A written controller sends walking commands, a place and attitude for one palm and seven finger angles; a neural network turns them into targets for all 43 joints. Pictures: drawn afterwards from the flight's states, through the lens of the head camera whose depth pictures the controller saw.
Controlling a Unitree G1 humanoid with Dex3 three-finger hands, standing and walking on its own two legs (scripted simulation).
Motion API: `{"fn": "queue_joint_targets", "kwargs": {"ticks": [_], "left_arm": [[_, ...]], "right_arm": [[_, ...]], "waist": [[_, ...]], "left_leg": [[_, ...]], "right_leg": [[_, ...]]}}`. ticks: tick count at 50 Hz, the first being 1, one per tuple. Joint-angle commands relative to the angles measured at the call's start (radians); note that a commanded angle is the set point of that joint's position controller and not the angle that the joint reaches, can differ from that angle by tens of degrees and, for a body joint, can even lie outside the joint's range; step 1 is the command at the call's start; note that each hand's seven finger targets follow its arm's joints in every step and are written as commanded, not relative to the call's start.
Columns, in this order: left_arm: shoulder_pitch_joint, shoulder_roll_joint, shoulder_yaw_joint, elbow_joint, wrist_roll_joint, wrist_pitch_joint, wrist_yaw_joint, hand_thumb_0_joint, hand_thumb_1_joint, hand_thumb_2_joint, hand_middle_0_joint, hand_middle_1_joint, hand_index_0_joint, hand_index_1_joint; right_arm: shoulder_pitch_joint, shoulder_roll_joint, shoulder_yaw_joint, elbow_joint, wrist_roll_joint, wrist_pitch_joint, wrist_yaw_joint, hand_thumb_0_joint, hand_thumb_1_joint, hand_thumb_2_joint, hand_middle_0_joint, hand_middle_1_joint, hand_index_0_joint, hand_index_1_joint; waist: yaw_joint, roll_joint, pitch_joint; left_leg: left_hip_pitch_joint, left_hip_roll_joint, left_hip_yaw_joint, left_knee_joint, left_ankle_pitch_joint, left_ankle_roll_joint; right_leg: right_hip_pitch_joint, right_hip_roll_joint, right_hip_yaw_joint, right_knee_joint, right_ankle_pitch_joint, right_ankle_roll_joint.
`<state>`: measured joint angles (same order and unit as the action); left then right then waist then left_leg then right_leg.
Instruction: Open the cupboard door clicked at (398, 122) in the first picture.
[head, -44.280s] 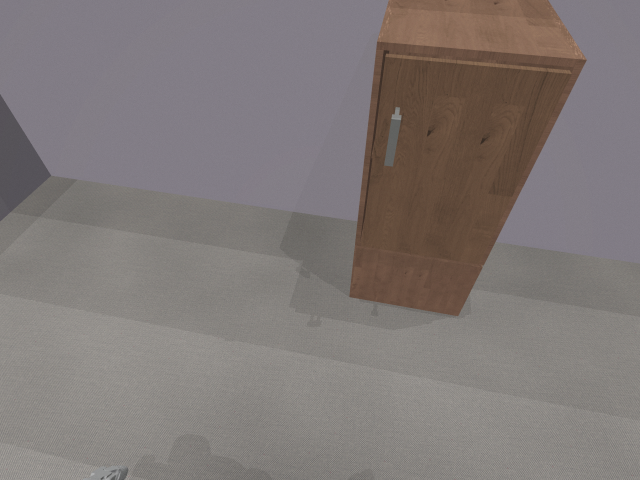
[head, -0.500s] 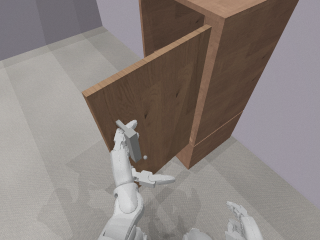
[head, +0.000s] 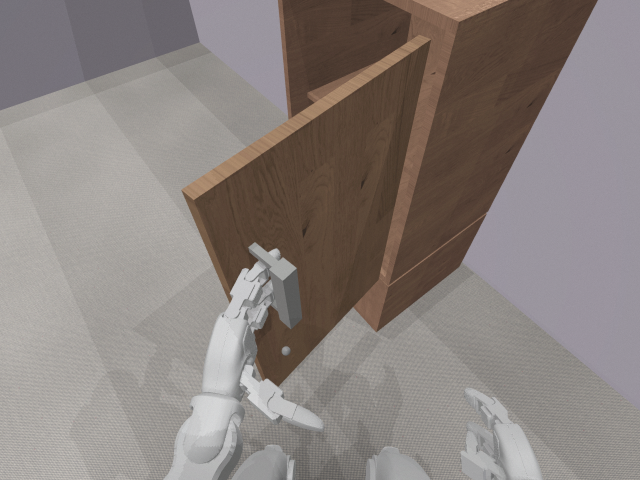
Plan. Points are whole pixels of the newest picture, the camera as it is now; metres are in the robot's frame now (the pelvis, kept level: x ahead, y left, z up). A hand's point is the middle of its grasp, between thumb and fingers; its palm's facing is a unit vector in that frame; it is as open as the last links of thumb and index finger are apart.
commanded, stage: slide the hand sideways off the handle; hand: left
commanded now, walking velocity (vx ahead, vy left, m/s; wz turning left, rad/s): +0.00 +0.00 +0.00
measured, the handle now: (275, 286) +0.33 +0.08 +0.06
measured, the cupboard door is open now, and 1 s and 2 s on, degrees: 100 98 98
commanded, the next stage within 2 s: draw the hand back to the body in 0.68 s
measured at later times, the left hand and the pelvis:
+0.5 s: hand (230, 389) +0.21 +0.11 +0.05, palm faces -0.03 -1.00 -0.02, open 16.2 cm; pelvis +0.02 -0.01 -0.01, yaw +0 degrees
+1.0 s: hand (182, 391) +0.20 +0.15 +0.08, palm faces -0.03 -1.00 -0.04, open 16.3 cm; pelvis +0.01 +0.00 +0.00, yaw +0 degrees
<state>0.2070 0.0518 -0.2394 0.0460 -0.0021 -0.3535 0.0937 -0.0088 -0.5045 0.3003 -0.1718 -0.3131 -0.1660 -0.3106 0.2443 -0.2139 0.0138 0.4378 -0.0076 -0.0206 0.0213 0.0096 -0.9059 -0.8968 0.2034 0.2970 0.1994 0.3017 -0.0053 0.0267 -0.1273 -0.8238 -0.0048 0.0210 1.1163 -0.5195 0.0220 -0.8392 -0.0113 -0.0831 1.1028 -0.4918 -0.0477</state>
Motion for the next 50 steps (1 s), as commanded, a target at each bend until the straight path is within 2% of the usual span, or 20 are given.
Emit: {"fn": "queue_joint_targets", "kwargs": {"ticks": [1,4,7,11,14,17,23,25,26,27,29,32,33,36,39,41,43,46,47,50], "left_arm": [[-0.03,0.037,0.103,-0.257,-0.039,-0.059,-0.001,0.0,-0.5,0.3,-0.15,-0.3,-0.15,-0.3],[0.05,0.03,0.104,-0.287,-0.056,-0.057,-0.02,0.0,-0.5,0.3,-0.15,-0.3,-0.15,-0.3],[0.118,0.031,0.095,-0.334,-0.05,-0.071,-0.029,0.0,-0.5,0.3,-0.15,-0.3,-0.15,-0.3],[0.199,0.064,0.117,-0.378,-0.056,-0.093,-0.054,0.0,-0.5,0.3,-0.15,-0.3,-0.15,-0.3],[0.206,0.083,0.127,-0.418,-0.065,-0.112,-0.082,0.0,-0.5,0.3,-0.15,-0.3,-0.15,-0.3],[0.282,0.089,0.144,-0.438,-0.089,-0.121,-0.111,0.0,-0.5,0.3,-0.15,-0.3,-0.15,-0.3],[0.33,0.139,0.226,-0.437,-0.137,-0.115,-0.164,0.0,-0.5,0.3,-0.15,-0.3,-0.15,-0.3],[0.322,0.15,0.234,-0.46,-0.148,-0.119,-0.186,0.0,-0.5,0.3,-0.15,-0.3,-0.15,-0.3],[0.349,0.162,0.251,-0.466,-0.155,-0.12,-0.196,0.0,-0.5,0.3,-0.15,-0.3,-0.15,-0.3],[0.372,0.141,0.227,-0.47,-0.16,-0.122,-0.211,0.0,-0.5,0.3,-0.15,-0.3,-0.15,-0.3],[0.369,0.161,0.241,-0.473,-0.174,-0.118,-0.236,0.0,-0.5,0.3,-0.15,-0.3,-0.15,-0.3],[0.365,0.171,0.253,-0.462,-0.187,-0.113,-0.258,0.0,-0.5,0.3,-0.15,-0.3,-0.15,-0.3],[0.349,0.168,0.25,-0.471,-0.191,-0.116,-0.262,0.0,-0.5,0.3,-0.15,-0.3,-0.15,-0.3],[0.345,0.176,0.255,-0.486,-0.199,-0.113,-0.262,0.0,-0.5,0.3,-0.15,-0.3,-0.15,-0.3],[0.334,0.161,0.231,-0.495,-0.191,-0.107,-0.251,0.0,-0.5,0.3,-0.15,-0.3,-0.15,-0.3],[0.353,0.225,0.287,-0.558,-0.19,-0.093,-0.232,0.0,-0.5,0.3,-0.15,-0.3,-0.15,-0.3],[0.359,0.227,0.288,-0.607,-0.187,-0.069,-0.219,0.0,-0.5,0.3,-0.15,-0.3,-0.15,-0.3],[0.398,0.231,0.316,-0.577,-0.197,-0.02,-0.21,0.0,-0.5,0.3,-0.15,-0.3,-0.15,-0.3],[0.39,0.207,0.293,-0.576,-0.198,-0.01,-0.212,0.0,-0.5,0.3,-0.15,-0.3,-0.15,-0.3],[0.377,0.218,0.308,-0.567,-0.21,0.019,-0.223,0.0,-0.5,0.3,-0.15,-0.3,-0.15,-0.3]], "right_arm": [[-0.06,-0.1,-0.037,-0.167,0.003,-0.055,-0.022,0.0,-0.9,-0.9,0.2,0.3,0.2,0.3],[-0.057,-0.098,-0.036,-0.174,0.006,-0.057,-0.022,0.0,-0.9,-0.9,0.2,0.3,0.2,0.3],[-0.054,-0.095,-0.038,-0.18,0.004,-0.065,-0.02,0.0,-0.9,-0.9,0.2,0.3,0.2,0.3],[-0.041,-0.098,-0.043,-0.182,0.003,-0.075,-0.021,0.0,-0.9,-0.9,0.2,0.3,0.2,0.3],[-0.046,-0.097,-0.045,-0.184,0.003,-0.082,-0.023,0.0,-0.9,-0.9,0.2,0.3,0.2,0.3],[-0.043,-0.097,-0.049,-0.19,0.007,-0.087,-0.028,0.0,-0.9,-0.9,0.2,0.3,0.2,0.3],[-0.044,-0.101,-0.055,-0.184,0.018,-0.087,-0.044,0.0,-0.9,-0.9,0.2,0.3,0.2,0.3],[-0.046,-0.103,-0.058,-0.187,0.018,-0.09,-0.051,0.0,-0.9,-0.9,0.2,0.3,0.2,0.3],[-0.047,-0.103,-0.059,-0.188,0.02,-0.09,-0.053,0.0,-0.9,-0.9,0.2,0.3,0.2,0.3],[-0.049,-0.1,-0.057,-0.193,0.021,-0.093,-0.053,0.0,-0.9,-0.9,0.2,0.3,0.2,0.3],[-0.042,-0.106,-0.059,-0.186,0.023,-0.093,-0.057,0.0,-0.9,-0.9,0.2,0.3,0.2,0.3],[-0.053,-0.108,-0.059,-0.189,0.025,-0.096,-0.063,0.0,-0.9,-0.9,0.2,0.3,0.2,0.3],[-0.049,-0.112,-0.059,-0.189,0.025,-0.099,-0.065,0.0,-0.9,-0.9,0.2,0.3,0.2,0.3],[-0.053,-0.115,-0.058,-0.195,0.027,-0.106,-0.068,0.0,-0.9,-0.9,0.2,0.3,0.2,0.3],[-0.047,-0.114,-0.056,-0.202,0.025,-0.112,-0.067,0.0,-0.9,-0.9,0.2,0.3,0.2,0.3],[-0.046,-0.116,-0.058,-0.211,0.028,-0.106,-0.07,0.0,-0.9,-0.9,0.2,0.3,0.2,0.3],[-0.041,-0.11,-0.053,-0.223,0.035,-0.101,-0.071,0.0,-0.9,-0.9,0.2,0.3,0.2,0.3],[-0.041,-0.11,-0.048,-0.222,0.043,-0.088,-0.076,0.0,-0.9,-0.9,0.2,0.3,0.2,0.3],[-0.046,-0.109,-0.046,-0.226,0.045,-0.09,-0.078,0.0,-0.9,-0.9,0.2,0.3,0.2,0.3],[-0.043,-0.118,-0.036,-0.221,0.047,-0.095,-0.082,0.0,-0.9,-0.9,0.2,0.3,0.2,0.3]], "waist": [[0.012,-0.084,-0.231],[0.009,-0.08,-0.209],[0.008,-0.06,-0.209],[-0.001,-0.086,-0.218],[-0.005,-0.052,-0.212],[0.0,-0.059,-0.234],[-0.002,-0.066,-0.207],[-0.004,-0.079,-0.229],[0.006,-0.07,-0.236],[0.006,-0.048,-0.235],[-0.008,-0.045,-0.224],[-0.01,-0.054,-0.192],[-0.015,-0.057,-0.204],[-0.004,-0.025,-0.202],[-0.008,-0.032,-0.209],[0.016,0.008,-0.242],[0.015,0.021,-0.25],[0.013,-0.023,-0.197],[0.001,-0.026,-0.168],[-0.005,-0.013,-0.109]], "left_leg": [[0.065,-0.024,-0.044,-0.165,0.157,-0.001],[0.067,-0.023,-0.042,-0.166,0.177,-0.005],[0.074,-0.02,-0.046,-0.156,0.214,-0.006],[0.052,-0.021,-0.047,-0.128,0.23,-0.003],[0.036,-0.023,-0.047,-0.112,0.209,-0.003],[0.028,-0.024,-0.047,-0.097,0.226,-0.003],[-0.015,-0.024,-0.046,-0.074,0.2,-0.007],[-0.024,-0.024,-0.048,-0.062,0.198,-0.006],[-0.023,-0.024,-0.049,-0.062,0.215,-0.006],[-0.014,-0.025,-0.049,-0.066,0.22,-0.006],[-0.016,-0.024,-0.051,-0.058,0.211,-0.005],[-0.035,-0.023,-0.056,-0.055,0.187,-0.005],[-0.032,-0.022,-0.056,-0.049,0.181,-0.003],[-0.027,-0.022,-0.06,-0.052,0.182,-0.004],[-0.019,-0.022,-0.063,-0.058,0.166,-0.003],[0.02,-0.021,-0.062,-0.088,0.19,-0.002],[0.067,-0.022,-0.06,-0.122,0.198,0.0],[0.079,-0.018,-0.066,-0.164,0.188,0.0],[0.086,-0.018,-0.062,-0.171,0.174,0.0],[0.106,-0.014,-0.072,-0.213,0.135,-0.002]], "right_leg": [[0.226,0.007,0.082,-0.202,0.172,0.009],[0.224,0.007,0.071,-0.194,0.211,0.012],[0.214,0.01,0.065,-0.172,0.253,0.009],[0.218,0.01,0.077,-0.161,0.292,0.014],[0.193,0.007,0.083,-0.153,0.265,0.015],[0.205,0.007,0.091,-0.146,0.291,0.018],[0.199,0.005,0.109,-0.155,0.265,0.026],[0.206,0.001,0.119,-0.154,0.264,0.03],[0.222,0.002,0.122,-0.151,0.281,0.027],[0.216,0.002,0.114,-0.144,0.292,0.027],[0.196,0.001,0.112,-0.147,0.285,0.031],[0.172,0.005,0.11,-0.151,0.221,0.029],[0.163,0.006,0.111,-0.15,0.209,0.03],[0.152,0.011,0.103,-0.144,0.174,0.019],[0.131,0.014,0.089,-0.139,0.146,0.02],[0.171,0.02,0.083,-0.146,0.161,0.013],[0.194,0.023,0.07,-0.165,0.177,0.016],[0.226,0.031,0.058,-0.208,0.158,0.018],[0.215,0.028,0.057,-0.222,0.148,0.024],[0.21,0.03,0.043,-0.257,0.093,0.023]]}}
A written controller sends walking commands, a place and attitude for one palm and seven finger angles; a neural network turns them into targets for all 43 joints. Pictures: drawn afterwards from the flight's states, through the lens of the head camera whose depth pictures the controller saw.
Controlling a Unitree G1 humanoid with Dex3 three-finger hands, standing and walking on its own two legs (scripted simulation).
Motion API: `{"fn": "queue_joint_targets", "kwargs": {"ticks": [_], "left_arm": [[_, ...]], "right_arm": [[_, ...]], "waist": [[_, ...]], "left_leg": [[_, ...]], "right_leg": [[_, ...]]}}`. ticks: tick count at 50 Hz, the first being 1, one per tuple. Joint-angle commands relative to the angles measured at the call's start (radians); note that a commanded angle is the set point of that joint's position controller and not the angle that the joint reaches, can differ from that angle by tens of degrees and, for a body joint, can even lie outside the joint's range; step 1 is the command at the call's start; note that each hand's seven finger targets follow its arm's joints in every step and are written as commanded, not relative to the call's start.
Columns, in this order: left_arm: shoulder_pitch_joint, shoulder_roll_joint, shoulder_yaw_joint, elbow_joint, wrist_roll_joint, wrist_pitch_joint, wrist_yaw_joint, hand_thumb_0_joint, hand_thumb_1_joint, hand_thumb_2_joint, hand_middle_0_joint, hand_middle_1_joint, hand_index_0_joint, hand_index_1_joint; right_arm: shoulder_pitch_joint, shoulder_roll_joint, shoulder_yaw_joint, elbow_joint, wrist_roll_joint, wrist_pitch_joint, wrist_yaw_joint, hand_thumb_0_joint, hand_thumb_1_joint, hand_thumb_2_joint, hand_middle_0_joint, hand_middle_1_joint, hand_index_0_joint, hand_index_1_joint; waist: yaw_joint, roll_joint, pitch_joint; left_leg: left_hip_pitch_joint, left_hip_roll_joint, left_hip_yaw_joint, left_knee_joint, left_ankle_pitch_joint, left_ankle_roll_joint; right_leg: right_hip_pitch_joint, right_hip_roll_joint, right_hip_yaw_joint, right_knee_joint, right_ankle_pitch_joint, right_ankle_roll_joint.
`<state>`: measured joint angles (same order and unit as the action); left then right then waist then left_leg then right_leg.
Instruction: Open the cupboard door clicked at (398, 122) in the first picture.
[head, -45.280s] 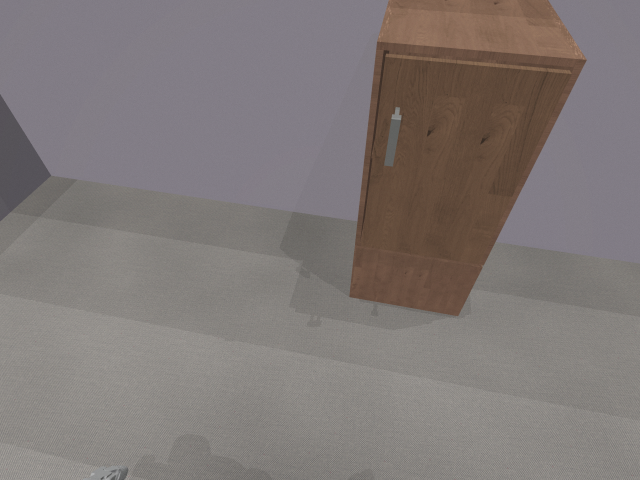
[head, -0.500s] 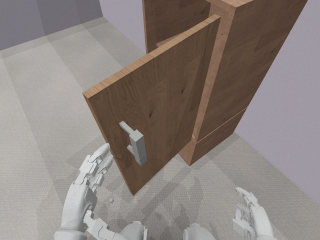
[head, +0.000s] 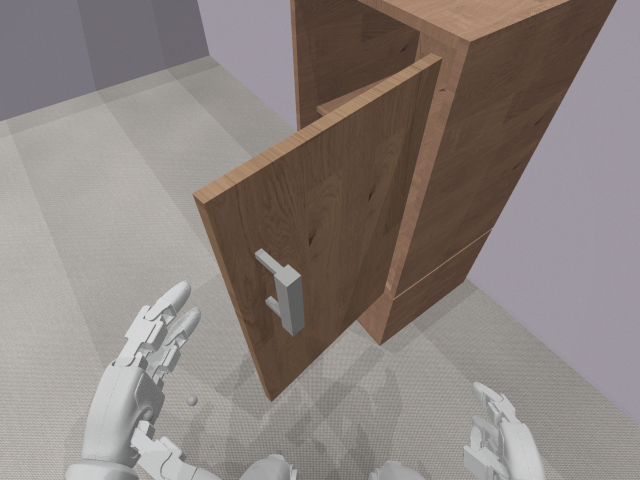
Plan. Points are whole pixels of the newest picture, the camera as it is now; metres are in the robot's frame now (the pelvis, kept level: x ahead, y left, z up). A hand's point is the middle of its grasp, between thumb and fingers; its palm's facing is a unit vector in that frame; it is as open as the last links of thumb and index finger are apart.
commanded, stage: draw the hand back to the body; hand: left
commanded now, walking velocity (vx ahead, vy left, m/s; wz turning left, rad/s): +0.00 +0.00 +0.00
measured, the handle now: (279, 293) +0.33 +0.08 +0.06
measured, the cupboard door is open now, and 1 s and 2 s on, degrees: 98 98 98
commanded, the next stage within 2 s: step back with the hand held close in 1.36 s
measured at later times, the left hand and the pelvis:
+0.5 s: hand (86, 371) +0.19 +0.22 +0.14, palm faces +0.23 -0.91 -0.33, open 14.7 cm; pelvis +0.02 +0.01 +0.05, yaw +0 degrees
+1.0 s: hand out of the picture +0.22 +0.27 +0.24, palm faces +0.45 -0.80 -0.40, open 8.9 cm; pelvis +0.03 +0.01 +0.08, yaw +0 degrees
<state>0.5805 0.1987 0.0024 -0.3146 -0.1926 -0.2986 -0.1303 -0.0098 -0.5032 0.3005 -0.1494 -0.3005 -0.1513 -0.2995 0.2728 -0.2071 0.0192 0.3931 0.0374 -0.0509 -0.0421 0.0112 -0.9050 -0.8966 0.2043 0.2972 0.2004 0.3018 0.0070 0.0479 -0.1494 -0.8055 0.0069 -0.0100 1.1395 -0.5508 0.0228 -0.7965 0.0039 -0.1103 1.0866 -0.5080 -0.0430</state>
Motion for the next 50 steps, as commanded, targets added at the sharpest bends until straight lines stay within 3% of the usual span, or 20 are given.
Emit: {"fn": "queue_joint_targets", "kwargs": {"ticks": [1,3,9,14,15,16,17,18,21,23,26,33,36,41,45,47,49,50], "left_arm": [[0.005,0.077,0.072,-0.203,-0.022,-0.028,-0.002,0.0,-0.5,0.3,-0.15,-0.3,-0.15,-0.3],[-0.01,0.095,0.088,-0.228,-0.03,-0.023,-0.013,0.0,-0.5,0.3,-0.15,-0.3,-0.15,-0.3],[0.032,0.116,0.136,-0.278,-0.062,-0.005,-0.039,0.0,-0.5,0.3,-0.15,-0.3,-0.15,-0.3],[0.025,0.153,0.196,-0.29,-0.084,0.034,-0.057,0.0,-0.325,0.375,-0.156,-0.3,-0.156,-0.3],[0.03,0.306,0.234,-0.344,0.068,0.095,0.084,0.0,-0.29,0.39,-0.158,-0.3,-0.158,-0.3],[0.058,0.254,0.226,-0.346,0.086,0.136,0.153,0.0,-0.255,0.405,-0.159,-0.3,-0.159,-0.3],[0.081,0.188,0.169,-0.336,0.107,0.169,0.186,0.0,-0.22,0.42,-0.16,-0.3,-0.16,-0.3],[0.078,0.183,0.163,-0.33,0.118,0.19,0.21,0.0,-0.185,0.435,-0.161,-0.3,-0.161,-0.3],[0.03,0.215,0.188,-0.329,0.14,0.213,0.254,0.0,-0.08,0.48,-0.165,-0.3,-0.165,-0.3],[0.009,0.221,0.195,-0.337,0.149,0.216,0.268,0.0,-0.01,0.51,-0.168,-0.3,-0.168,-0.3],[-0.039,0.251,0.229,-0.331,0.156,0.217,0.281,0.0,0.095,0.555,-0.171,-0.3,-0.171,-0.3],[-0.079,0.258,0.279,-0.336,0.153,0.203,0.278,0.0,0.34,0.66,-0.18,-0.3,-0.18,-0.3],[-0.075,0.274,0.323,-0.303,0.147,0.201,0.275,0.0,0.445,0.705,-0.184,-0.3,-0.184,-0.3],[-0.117,0.301,0.387,-0.284,0.136,0.191,0.269,0.0,0.62,0.78,-0.19,-0.3,-0.19,-0.3],[-0.178,0.323,0.424,-0.323,0.134,0.177,0.27,0.0,0.76,0.84,-0.195,-0.3,-0.195,-0.3],[-0.192,0.326,0.438,-0.312,0.129,0.176,0.27,0.0,0.83,0.87,-0.198,-0.3,-0.198,-0.3],[-0.215,0.357,0.475,-0.329,0.128,0.166,0.275,0.0,0.9,0.9,-0.2,-0.3,-0.2,-0.3],[-0.185,0.319,0.449,-0.286,0.127,0.17,0.269,0.0,0.9,0.9,-0.2,-0.3,-0.2,-0.3]], "right_arm": [[-0.073,-0.127,-0.042,-0.178,0.003,-0.068,-0.022,0.0,-0.9,-0.9,0.2,0.3,0.2,0.3],[-0.069,-0.129,-0.036,-0.177,0.002,-0.078,-0.023,0.0,-0.9,-0.9,0.2,0.3,0.2,0.3],[-0.063,-0.126,-0.033,-0.168,0.01,-0.104,-0.023,0.0,-0.9,-0.9,0.2,0.3,0.2,0.3],[-0.069,-0.132,-0.03,-0.149,0.016,-0.119,-0.024,0.0,-0.9,-0.9,0.2,0.3,0.2,0.3],[-0.075,-0.125,-0.034,-0.154,0.005,-0.098,-0.057,0.0,-0.9,-0.9,0.2,0.3,0.2,0.3],[-0.073,-0.108,-0.024,-0.147,-0.001,-0.093,-0.067,0.0,-0.9,-0.9,0.2,0.3,0.2,0.3],[-0.074,-0.102,-0.016,-0.137,-0.003,-0.085,-0.069,0.0,-0.9,-0.9,0.2,0.3,0.2,0.3],[-0.071,-0.104,-0.016,-0.124,-0.002,-0.077,-0.07,0.0,-0.9,-0.9,0.2,0.3,0.2,0.3],[-0.098,-0.116,-0.012,-0.097,-0.01,-0.075,-0.077,0.0,-0.9,-0.9,0.2,0.3,0.2,0.3],[-0.104,-0.118,-0.005,-0.081,-0.014,-0.082,-0.078,0.0,-0.9,-0.9,0.2,0.3,0.2,0.3],[-0.125,-0.124,0.0,-0.053,-0.018,-0.097,-0.08,0.0,-0.9,-0.9,0.2,0.3,0.2,0.3],[-0.157,-0.123,0.003,0.001,-0.026,-0.122,-0.063,0.0,-0.9,-0.9,0.2,0.3,0.2,0.3],[-0.171,-0.124,-0.003,0.021,-0.029,-0.12,-0.057,0.0,-0.9,-0.9,0.2,0.3,0.2,0.3],[-0.19,-0.126,-0.011,0.04,-0.032,-0.105,-0.052,0.0,-0.9,-0.9,0.2,0.3,0.2,0.3],[-0.197,-0.123,-0.013,0.052,-0.034,-0.102,-0.048,0.0,-0.9,-0.9,0.2,0.3,0.2,0.3],[-0.205,-0.124,-0.015,0.059,-0.032,-0.101,-0.047,0.0,-0.9,-0.9,0.2,0.3,0.2,0.3],[-0.204,-0.126,-0.019,0.065,-0.033,-0.103,-0.048,0.0,-0.9,-0.9,0.2,0.3,0.2,0.3],[-0.205,-0.123,-0.02,0.071,-0.033,-0.102,-0.047,0.0,-0.9,-0.9,0.2,0.3,0.2,0.3]], "waist": [[-0.02,-0.066,-0.082],[-0.014,-0.026,-0.087],[0.003,0.005,-0.095],[0.007,0.004,-0.065],[0.057,0.0,-0.087],[0.04,0.002,-0.061],[0.03,0.027,-0.013],[0.024,0.04,0.004],[0.023,-0.026,0.015],[0.023,-0.005,0.026],[0.031,0.008,0.047],[0.044,0.043,0.073],[0.054,0.016,0.085],[0.058,-0.016,0.101],[0.058,0.046,0.086],[0.059,0.041,0.104],[0.063,0.039,0.08],[0.06,0.021,0.104]], "left_leg": [[0.091,-0.024,-0.042,-0.239,0.166,0.0],[0.114,-0.026,-0.04,-0.254,0.175,-0.001],[0.203,-0.02,-0.044,-0.309,0.274,-0.008],[0.235,-0.015,-0.048,-0.343,0.299,-0.01],[0.258,0.001,-0.031,-0.398,0.303,-0.001],[0.274,-0.006,-0.03,-0.418,0.298,-0.002],[0.296,-0.002,-0.025,-0.43,0.31,0.0],[0.319,0.003,-0.028,-0.442,0.337,0.001],[0.382,0.006,-0.03,-0.487,0.371,0.007],[0.431,0.009,-0.032,-0.528,0.39,0.006],[0.481,0.008,-0.038,-0.584,0.417,0.002],[0.596,0.019,-0.046,-0.69,0.538,-0.015],[0.62,0.021,-0.036,-0.716,0.583,-0.016],[0.645,0.017,-0.019,-0.751,0.557,-0.01],[0.678,0.014,-0.013,-0.765,0.569,-0.01],[0.678,0.015,-0.013,-0.771,0.573,-0.009],[0.692,0.015,-0.014,-0.775,0.583,-0.009],[0.693,0.015,-0.008,-0.776,0.581,-0.007]], "right_leg": [[0.178,0.015,0.074,-0.254,0.103,0.02],[0.2,0.01,0.079,-0.267,0.109,0.018],[0.263,0.019,0.043,-0.275,0.231,0.016],[0.301,0.022,0.038,-0.308,0.257,0.017],[0.358,-0.014,0.103,-0.37,0.252,0.005],[0.372,-0.018,0.098,-0.401,0.244,0.007],[0.373,-0.021,0.087,-0.412,0.253,0.011],[0.383,-0.022,0.079,-0.425,0.273,0.012],[0.443,-0.021,0.07,-0.478,0.305,0.016],[0.473,-0.022,0.066,-0.504,0.315,0.017],[0.53,-0.022,0.061,-0.547,0.328,0.014],[0.636,-0.019,0.055,-0.62,0.389,0.013],[0.681,-0.017,0.055,-0.652,0.432,0.012],[0.721,-0.013,0.064,-0.696,0.454,0.012],[0.739,-0.015,0.072,-0.711,0.468,0.014],[0.744,-0.015,0.073,-0.72,0.474,0.013],[0.756,-0.014,0.073,-0.721,0.482,0.013],[0.743,-0.012,0.072,-0.725,0.483,0.016]]}}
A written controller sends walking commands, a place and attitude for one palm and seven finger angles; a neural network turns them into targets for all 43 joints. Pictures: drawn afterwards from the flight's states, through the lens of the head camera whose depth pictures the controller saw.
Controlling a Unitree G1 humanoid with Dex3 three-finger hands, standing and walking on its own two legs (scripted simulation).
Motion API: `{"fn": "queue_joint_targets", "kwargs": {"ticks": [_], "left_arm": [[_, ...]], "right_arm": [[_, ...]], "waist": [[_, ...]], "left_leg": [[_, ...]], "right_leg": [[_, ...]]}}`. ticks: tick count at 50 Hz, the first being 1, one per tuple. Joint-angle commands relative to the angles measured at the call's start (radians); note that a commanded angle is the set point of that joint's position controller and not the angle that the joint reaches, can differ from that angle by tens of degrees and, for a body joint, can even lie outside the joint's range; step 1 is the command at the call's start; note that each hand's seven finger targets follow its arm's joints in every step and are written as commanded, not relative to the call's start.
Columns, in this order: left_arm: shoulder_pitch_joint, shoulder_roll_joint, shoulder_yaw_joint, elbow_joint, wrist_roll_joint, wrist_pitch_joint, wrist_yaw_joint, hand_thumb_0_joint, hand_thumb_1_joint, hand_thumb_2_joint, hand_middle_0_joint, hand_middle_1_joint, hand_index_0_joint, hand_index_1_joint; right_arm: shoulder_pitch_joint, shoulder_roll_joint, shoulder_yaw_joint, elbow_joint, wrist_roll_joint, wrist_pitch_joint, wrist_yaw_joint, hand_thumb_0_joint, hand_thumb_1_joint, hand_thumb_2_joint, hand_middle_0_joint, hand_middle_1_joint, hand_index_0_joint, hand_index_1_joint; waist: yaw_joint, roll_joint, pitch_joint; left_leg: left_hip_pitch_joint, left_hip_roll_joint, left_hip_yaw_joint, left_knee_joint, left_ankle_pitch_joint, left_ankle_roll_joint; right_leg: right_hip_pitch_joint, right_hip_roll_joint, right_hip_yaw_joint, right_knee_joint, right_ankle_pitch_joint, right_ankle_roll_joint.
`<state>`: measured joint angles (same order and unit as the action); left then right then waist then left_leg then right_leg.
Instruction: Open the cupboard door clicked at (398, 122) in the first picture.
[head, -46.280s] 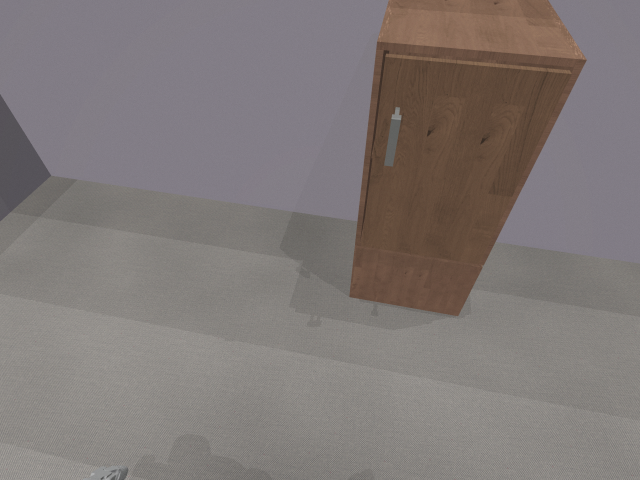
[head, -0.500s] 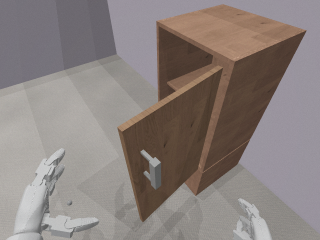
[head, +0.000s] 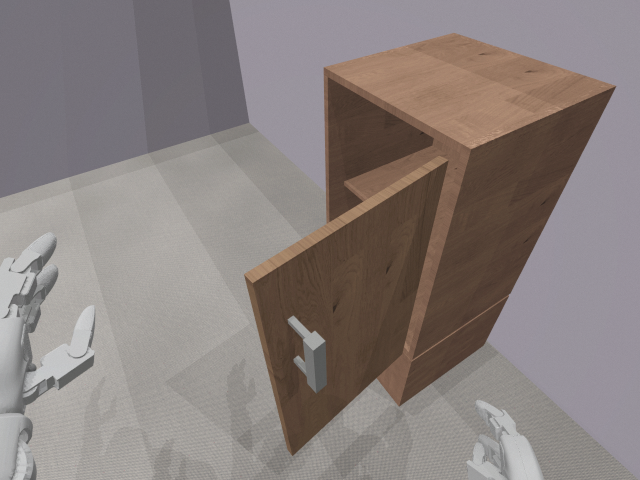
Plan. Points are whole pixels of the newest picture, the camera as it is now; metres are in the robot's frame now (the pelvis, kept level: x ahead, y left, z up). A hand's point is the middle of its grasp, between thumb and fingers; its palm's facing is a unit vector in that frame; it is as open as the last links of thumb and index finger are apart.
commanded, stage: draw the hand back to the body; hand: left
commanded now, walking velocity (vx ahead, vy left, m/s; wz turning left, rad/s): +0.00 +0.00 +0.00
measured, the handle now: (306, 354) +0.30 +0.07 -0.03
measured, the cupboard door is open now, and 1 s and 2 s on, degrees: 98 98 98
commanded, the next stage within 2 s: step back with the hand held close in 0.36 s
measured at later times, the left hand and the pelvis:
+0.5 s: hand (92, 355) +0.17 +0.24 +0.16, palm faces +0.45 -0.81 -0.39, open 7.5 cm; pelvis -0.01 -0.02 +0.00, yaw +0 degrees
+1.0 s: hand (50, 390) +0.14 +0.26 +0.15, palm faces +0.38 -0.78 -0.50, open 7.4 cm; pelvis -0.06 +0.00 -0.01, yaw -1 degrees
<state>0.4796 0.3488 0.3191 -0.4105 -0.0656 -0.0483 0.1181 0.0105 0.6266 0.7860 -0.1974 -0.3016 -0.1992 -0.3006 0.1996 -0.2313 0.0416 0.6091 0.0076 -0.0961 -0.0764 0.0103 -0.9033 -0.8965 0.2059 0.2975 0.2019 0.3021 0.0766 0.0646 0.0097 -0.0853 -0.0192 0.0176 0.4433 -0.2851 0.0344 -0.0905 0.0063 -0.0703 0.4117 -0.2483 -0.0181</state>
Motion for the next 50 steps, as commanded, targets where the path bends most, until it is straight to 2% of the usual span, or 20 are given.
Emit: {"fn": "queue_joint_targets", "kwargs": {"ticks": [1,4,9,11,13,16,19,22,23,24,25,26,27,29,32,36,38,43,46,50], "left_arm": [[-0.062,0.152,0.118,-0.159,-0.003,-0.074,0.016,0.0,0.9,0.9,-0.2,-0.3,-0.2,-0.3],[-0.074,0.15,0.107,-0.152,-0.005,-0.076,0.01,0.0,0.9,0.9,-0.2,-0.3,-0.2,-0.3],[-0.094,0.183,0.13,-0.196,-0.002,-0.091,0.014,0.0,0.9,0.9,-0.2,-0.3,-0.2,-0.3],[-0.101,0.2,0.141,-0.221,0.0,-0.094,0.018,0.0,0.9,0.9,-0.2,-0.3,-0.2,-0.3],[-0.089,0.19,0.137,-0.212,-0.001,-0.095,0.019,0.0,0.9,0.9,-0.2,-0.3,-0.2,-0.3],[-0.081,0.183,0.134,-0.175,-0.004,-0.091,0.016,0.0,0.9,0.9,-0.2,-0.3,-0.2,-0.3],[-0.1,0.176,0.125,-0.185,-0.004,-0.099,0.014,0.0,0.9,0.9,-0.2,-0.3,-0.2,-0.3],[-0.096,0.168,0.117,-0.169,-0.005,-0.103,0.013,0.0,0.9,0.9,-0.2,-0.3,-0.2,-0.3],[-0.089,0.178,0.129,-0.168,-0.006,-0.106,0.014,0.0,0.9,0.9,-0.2,-0.3,-0.2,-0.3],[-0.177,0.196,0.13,-0.212,-0.004,-0.111,0.016,0.0,0.9,0.9,-0.2,-0.3,-0.2,-0.3],[-0.228,0.307,0.252,-0.231,0.007,-0.145,0.024,0.0,0.9,0.9,-0.2,-0.3,-0.2,-0.3],[-0.206,0.294,0.244,-0.179,0.012,-0.153,0.02,0.0,0.9,0.9,-0.2,-0.3,-0.2,-0.3],[-0.09,0.224,0.194,-0.122,0.012,-0.15,0.012,0.0,0.9,0.9,-0.2,-0.3,-0.2,-0.3],[-0.012,0.184,0.153,-0.15,0.011,-0.155,0.007,0.0,0.9,0.9,-0.2,-0.3,-0.2,-0.3],[0.048,0.199,0.171,-0.196,0.009,-0.159,0.016,0.0,0.9,0.9,-0.2,-0.3,-0.2,-0.3],[0.058,0.255,0.224,-0.244,0.004,-0.153,0.032,0.0,0.9,0.9,-0.2,-0.3,-0.2,-0.3],[0.074,0.249,0.222,-0.243,0.002,-0.15,0.036,0.0,0.9,0.9,-0.2,-0.3,-0.2,-0.3],[0.079,0.252,0.22,-0.276,0.009,-0.156,0.049,0.0,0.9,0.9,-0.2,-0.3,-0.2,-0.3],[0.082,0.253,0.225,-0.283,0.016,-0.162,0.054,0.0,0.9,0.9,-0.2,-0.3,-0.2,-0.3],[0.059,0.242,0.221,-0.292,0.031,-0.178,0.059,0.0,0.9,0.9,-0.2,-0.3,-0.2,-0.3]], "right_arm": [[-0.135,-0.104,-0.045,-0.146,-0.002,-0.053,-0.011,0.0,-0.9,-0.9,0.2,0.3,0.2,0.3],[-0.139,-0.108,-0.052,-0.146,-0.001,-0.041,-0.006,0.0,-0.9,-0.9,0.2,0.3,0.2,0.3],[-0.147,-0.104,-0.053,-0.147,-0.002,-0.045,-0.012,0.0,-0.9,-0.9,0.2,0.3,0.2,0.3],[-0.146,-0.105,-0.053,-0.143,-0.002,-0.052,-0.014,0.0,-0.9,-0.9,0.2,0.3,0.2,0.3],[-0.146,-0.098,-0.05,-0.139,-0.003,-0.058,-0.014,0.0,-0.9,-0.9,0.2,0.3,0.2,0.3],[-0.149,-0.099,-0.053,-0.133,-0.001,-0.056,-0.016,0.0,-0.9,-0.9,0.2,0.3,0.2,0.3],[-0.15,-0.099,-0.056,-0.129,0.0,-0.06,-0.016,0.0,-0.9,-0.9,0.2,0.3,0.2,0.3],[-0.154,-0.099,-0.056,-0.127,0.0,-0.063,-0.016,0.0,-0.9,-0.9,0.2,0.3,0.2,0.3],[-0.153,-0.097,-0.057,-0.126,-0.002,-0.066,-0.017,0.0,-0.9,-0.9,0.2,0.3,0.2,0.3],[-0.161,-0.1,-0.055,-0.124,0.0,-0.068,-0.018,0.0,-0.9,-0.9,0.2,0.3,0.2,0.3],[-0.128,-0.119,-0.06,-0.159,0.009,-0.046,-0.016,0.0,-0.9,-0.9,0.2,0.3,0.2,0.3],[-0.126,-0.104,-0.06,-0.144,0.006,-0.031,-0.015,0.0,-0.9,-0.9,0.2,0.3,0.2,0.3],[-0.126,-0.105,-0.065,-0.137,0.0,-0.021,-0.013,0.0,-0.9,-0.9,0.2,0.3,0.2,0.3],[-0.123,-0.118,-0.071,-0.148,-0.002,-0.005,-0.006,0.0,-0.9,-0.9,0.2,0.3,0.2,0.3],[-0.127,-0.126,-0.08,-0.163,0.0,0.014,-0.012,0.0,-0.9,-0.9,0.2,0.3,0.2,0.3],[-0.135,-0.123,-0.09,-0.182,0.005,0.039,-0.022,0.0,-0.9,-0.9,0.2,0.3,0.2,0.3],[-0.13,-0.118,-0.092,-0.193,0.01,0.047,-0.025,0.0,-0.9,-0.9,0.2,0.3,0.2,0.3],[-0.129,-0.124,-0.095,-0.202,0.011,0.049,-0.031,0.0,-0.9,-0.9,0.2,0.3,0.2,0.3],[-0.128,-0.132,-0.094,-0.204,0.007,0.044,-0.032,0.0,-0.9,-0.9,0.2,0.3,0.2,0.3],[-0.112,-0.137,-0.092,-0.211,0.005,0.031,-0.029,0.0,-0.9,-0.9,0.2,0.3,0.2,0.3]], "waist": [[-0.008,-0.005,-0.039],[-0.011,-0.032,-0.024],[-0.005,-0.015,-0.057],[-0.005,0.027,-0.079],[-0.006,0.029,-0.055],[-0.008,-0.026,-0.022],[-0.012,0.014,-0.028],[-0.011,-0.009,-0.009],[-0.007,-0.01,-0.024],[-0.014,0.003,-0.036],[-0.054,-0.053,0.039],[-0.055,-0.071,0.046],[-0.061,-0.091,0.025],[-0.066,-0.042,-0.045],[-0.066,0.005,-0.128],[-0.064,-0.045,-0.183],[-0.066,-0.066,-0.183],[-0.067,-0.023,-0.15],[-0.066,0.012,-0.123],[-0.073,0.013,-0.073]], "left_leg": [[-0.034,0.041,-0.033,-0.081,0.316,-0.017],[-0.036,0.041,-0.031,-0.093,0.271,-0.012],[-0.021,0.035,-0.026,-0.091,0.253,-0.007],[-0.015,0.033,-0.027,-0.086,0.269,-0.01],[-0.018,0.031,-0.025,-0.089,0.266,-0.011],[-0.027,0.033,-0.026,-0.092,0.243,-0.009],[-0.01,0.032,-0.018,-0.09,0.222,-0.006],[-0.019,0.031,-0.025,-0.101,0.191,-0.007],[-0.011,0.03,-0.018,-0.098,0.196,-0.004],[-0.003,0.026,-0.02,-0.094,0.192,-0.002],[-0.089,0.044,-0.05,-0.049,0.126,0.013],[-0.096,0.039,-0.058,-0.02,0.097,0.012],[-0.085,0.038,-0.052,0.002,0.111,0.01],[-0.075,0.044,-0.045,0.006,0.167,0.005],[-0.085,0.068,-0.053,-0.024,0.296,0.0],[-0.122,0.079,-0.062,-0.013,0.373,-0.007],[-0.133,0.082,-0.061,-0.006,0.364,-0.007],[-0.213,0.096,-0.087,-0.031,0.258,0.005],[-0.302,0.11,-0.117,-0.072,0.132,0.019],[-0.466,0.13,-0.148,-0.119,-0.129,0.044]], "right_leg": [[0.038,-0.016,0.032,-0.058,0.229,-0.01],[0.031,-0.016,0.037,-0.071,0.2,-0.005],[0.046,-0.017,0.046,-0.078,0.193,-0.006],[0.06,-0.019,0.049,-0.076,0.21,-0.009],[0.048,-0.019,0.048,-0.081,0.211,-0.008],[0.034,-0.015,0.05,-0.097,0.187,-0.007],[0.02,-0.018,0.059,-0.108,0.165,-0.004],[0.013,-0.016,0.058,-0.117,0.125,-0.003],[0.019,-0.018,0.061,-0.119,0.134,-0.001],[0.017,-0.019,0.066,-0.123,0.131,-0.001],[-0.091,-0.072,0.158,-0.179,0.125,0.003],[-0.112,-0.104,0.168,-0.2,0.099,-0.004],[-0.133,-0.117,0.167,-0.2,0.096,-0.008],[-0.113,-0.122,0.141,-0.159,0.162,-0.008],[-0.045,-0.101,0.102,-0.069,0.307,-0.001],[-0.003,-0.097,0.094,-0.006,0.412,0.002],[-0.015,-0.098,0.101,0.008,0.418,0.002],[-0.041,-0.084,0.112,0.02,0.287,0.004],[-0.031,-0.069,0.112,0.034,0.179,0.007],[0.003,-0.056,0.129,0.07,0.059,0.012]]}}
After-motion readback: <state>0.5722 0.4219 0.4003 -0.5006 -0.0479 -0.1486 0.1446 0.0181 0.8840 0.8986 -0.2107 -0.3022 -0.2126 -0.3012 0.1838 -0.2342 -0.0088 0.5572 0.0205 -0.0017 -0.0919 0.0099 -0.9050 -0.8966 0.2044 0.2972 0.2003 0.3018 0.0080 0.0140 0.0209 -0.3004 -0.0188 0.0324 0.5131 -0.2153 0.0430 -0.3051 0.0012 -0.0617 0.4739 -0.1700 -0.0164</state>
